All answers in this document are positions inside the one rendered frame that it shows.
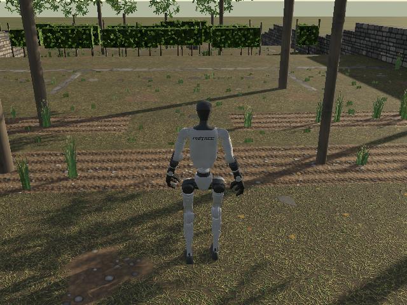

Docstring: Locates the right robot hand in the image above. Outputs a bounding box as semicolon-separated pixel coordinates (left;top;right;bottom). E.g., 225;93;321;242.
230;179;245;196

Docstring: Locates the robot right upper arm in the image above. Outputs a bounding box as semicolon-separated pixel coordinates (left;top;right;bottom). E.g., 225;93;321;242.
217;128;235;163

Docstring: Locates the left robot forearm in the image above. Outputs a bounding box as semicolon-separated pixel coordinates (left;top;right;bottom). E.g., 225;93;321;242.
167;152;179;176

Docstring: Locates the robot right shin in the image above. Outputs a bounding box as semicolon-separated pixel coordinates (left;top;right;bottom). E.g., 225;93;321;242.
212;208;221;251

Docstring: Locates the robot right foot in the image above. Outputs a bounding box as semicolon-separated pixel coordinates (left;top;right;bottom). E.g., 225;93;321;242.
210;243;219;260

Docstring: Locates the right robot forearm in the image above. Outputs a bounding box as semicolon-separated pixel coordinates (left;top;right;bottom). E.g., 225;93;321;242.
229;154;242;182

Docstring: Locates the left robot hand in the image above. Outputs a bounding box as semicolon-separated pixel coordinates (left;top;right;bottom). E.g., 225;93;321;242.
166;174;181;189

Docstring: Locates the robot left upper arm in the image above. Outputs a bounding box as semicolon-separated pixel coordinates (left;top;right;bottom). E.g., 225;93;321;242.
173;128;191;162

